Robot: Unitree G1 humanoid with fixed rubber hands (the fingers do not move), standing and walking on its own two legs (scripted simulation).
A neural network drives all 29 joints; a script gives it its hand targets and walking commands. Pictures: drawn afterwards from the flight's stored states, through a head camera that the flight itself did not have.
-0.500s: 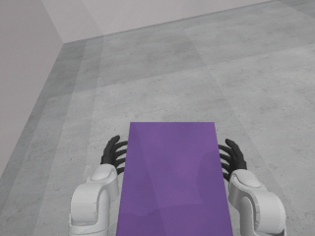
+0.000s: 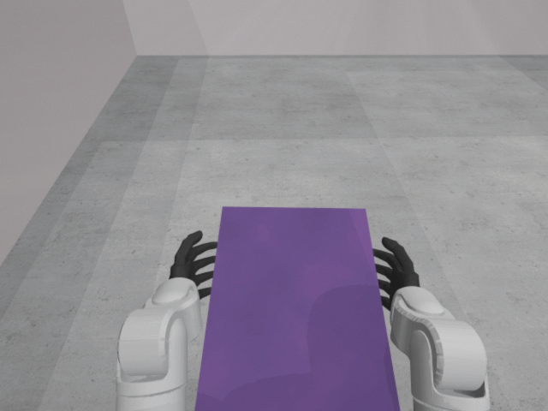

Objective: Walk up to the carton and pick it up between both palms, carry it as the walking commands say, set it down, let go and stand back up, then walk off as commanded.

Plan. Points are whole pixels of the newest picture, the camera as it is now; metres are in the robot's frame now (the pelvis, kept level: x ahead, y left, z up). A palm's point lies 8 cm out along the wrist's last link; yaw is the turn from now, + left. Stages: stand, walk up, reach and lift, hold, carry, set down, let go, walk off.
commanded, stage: carry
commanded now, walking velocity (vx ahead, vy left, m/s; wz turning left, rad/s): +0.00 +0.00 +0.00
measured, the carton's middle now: (291, 323) +0.23 +0.01 +0.02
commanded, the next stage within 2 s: none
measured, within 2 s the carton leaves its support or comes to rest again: neither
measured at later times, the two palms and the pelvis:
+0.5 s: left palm (215, 319) +0.20 +0.10 +0.10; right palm (446, 330) +0.21 -0.18 +0.09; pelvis -0.04 -0.04 +0.00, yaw +1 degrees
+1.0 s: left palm (250, 370) +0.16 +0.06 +0.04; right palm (476, 369) +0.18 -0.22 +0.05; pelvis -0.09 -0.09 -0.01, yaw +2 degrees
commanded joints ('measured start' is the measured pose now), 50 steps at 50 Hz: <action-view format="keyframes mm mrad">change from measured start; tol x32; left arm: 1 -433 -916 -634 -136 -277 -28 -156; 42 -378 -903 -578 -154 -234 -177 -167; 45 -356 -695 -352 304 -53 -249 -186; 50 -507 -859 -486 -16 -181 -338 -198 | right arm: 1 -423 866 505 -165 234 -31 125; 35 -584 776 359 163 167 -216 162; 42 -512 898 586 -168 273 -160 132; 45 -402 711 333 355 74 -223 151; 50 -617 848 455 -4 214 -325 163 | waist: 1 -28 111 -268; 50 -47 -96 -333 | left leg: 1 128 242 -260 -314 -334 -51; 18 -63 169 -178 -347 -529 -92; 24 176 41 -62 211 -197 -82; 35 -100 227 -271 -337 -558 -48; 43 -2 14 -79 389 -298 -98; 50 188 24 -57 -36 -267 -48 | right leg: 1 56 72 -72 36 -21 -15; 24 -234 -111 210 -356 -322 -103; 36 85 102 -27 195 -60 -80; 43 -183 -190 426 -396 -453 -167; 50 -5 -55 193 -244 -206 -56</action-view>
